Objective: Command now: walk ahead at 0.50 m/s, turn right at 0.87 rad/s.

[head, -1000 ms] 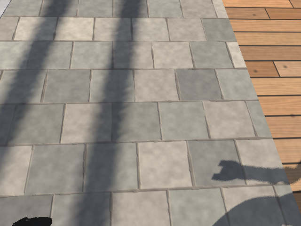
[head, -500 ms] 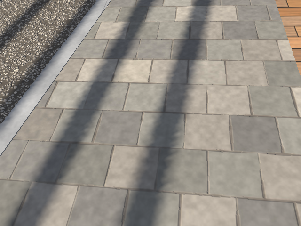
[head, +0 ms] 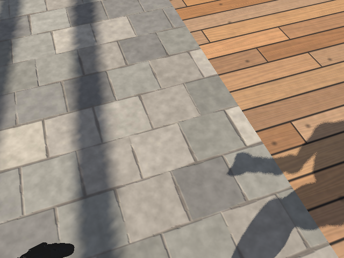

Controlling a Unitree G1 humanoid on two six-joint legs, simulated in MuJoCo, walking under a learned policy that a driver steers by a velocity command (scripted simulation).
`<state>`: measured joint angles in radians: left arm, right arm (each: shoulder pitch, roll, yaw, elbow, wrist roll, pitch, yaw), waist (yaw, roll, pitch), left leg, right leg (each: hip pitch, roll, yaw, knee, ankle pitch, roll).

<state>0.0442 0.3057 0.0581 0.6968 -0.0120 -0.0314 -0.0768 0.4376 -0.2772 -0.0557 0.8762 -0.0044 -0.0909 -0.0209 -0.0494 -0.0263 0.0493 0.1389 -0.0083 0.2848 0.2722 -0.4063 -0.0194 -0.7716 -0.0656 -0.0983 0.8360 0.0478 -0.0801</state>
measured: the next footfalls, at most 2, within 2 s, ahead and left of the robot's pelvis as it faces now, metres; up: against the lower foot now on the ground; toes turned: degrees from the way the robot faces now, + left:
right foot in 0.08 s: +0.29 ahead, -0.08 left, +0.00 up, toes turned -16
left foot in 0.60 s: +0.44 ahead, +0.12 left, +0.00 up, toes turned -26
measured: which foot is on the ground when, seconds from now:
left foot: down 0.00-0.08, up 0.10-0.58, down 0.60-1.00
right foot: up 0.00-0.06, down 0.08-1.00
